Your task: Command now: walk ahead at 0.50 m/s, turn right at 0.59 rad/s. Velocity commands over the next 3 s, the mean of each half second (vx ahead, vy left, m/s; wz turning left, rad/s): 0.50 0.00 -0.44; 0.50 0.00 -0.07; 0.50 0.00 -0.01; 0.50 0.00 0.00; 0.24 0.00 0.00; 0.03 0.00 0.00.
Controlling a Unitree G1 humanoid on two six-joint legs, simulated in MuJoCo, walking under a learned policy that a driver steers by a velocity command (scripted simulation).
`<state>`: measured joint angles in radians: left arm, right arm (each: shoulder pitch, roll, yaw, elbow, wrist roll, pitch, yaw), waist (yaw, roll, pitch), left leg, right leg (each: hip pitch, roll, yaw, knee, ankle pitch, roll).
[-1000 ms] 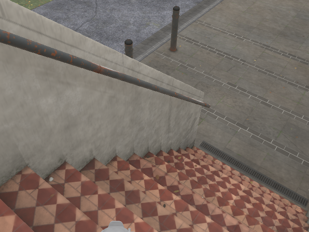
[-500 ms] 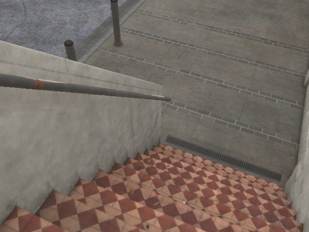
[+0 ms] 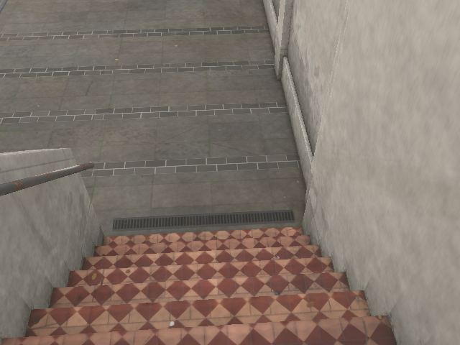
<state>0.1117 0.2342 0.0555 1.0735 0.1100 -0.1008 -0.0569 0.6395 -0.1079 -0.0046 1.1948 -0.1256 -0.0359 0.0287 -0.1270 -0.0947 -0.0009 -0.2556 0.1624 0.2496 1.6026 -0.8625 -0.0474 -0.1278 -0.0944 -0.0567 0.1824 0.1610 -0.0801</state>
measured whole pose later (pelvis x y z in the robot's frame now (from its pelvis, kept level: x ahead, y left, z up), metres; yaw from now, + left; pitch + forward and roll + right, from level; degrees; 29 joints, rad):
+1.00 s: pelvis +0.47 -0.03 -0.47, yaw -15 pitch +1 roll +1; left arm 0.19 0.20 0.02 0.99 0.08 -0.05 -0.07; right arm 0.55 -0.16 0.00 1.09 -0.02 -0.05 0.01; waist -0.11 0.00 -0.01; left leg -0.61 -0.07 0.00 1.94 -0.78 0.12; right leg -0.27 0.02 -0.08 0.43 -0.22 -0.08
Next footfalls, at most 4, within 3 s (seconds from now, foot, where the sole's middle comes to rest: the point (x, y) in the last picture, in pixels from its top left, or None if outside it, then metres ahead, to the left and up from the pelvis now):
0.36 left None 0.29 0.09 -1.03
0.90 right None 0.52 -0.13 -1.25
1.36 left None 0.75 0.06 -1.46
1.92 right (247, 319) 0.96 -0.19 -1.68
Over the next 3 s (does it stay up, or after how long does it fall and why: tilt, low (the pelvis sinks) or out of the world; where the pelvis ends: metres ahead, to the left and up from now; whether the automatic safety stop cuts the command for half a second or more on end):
stays up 1.13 -0.14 -1.12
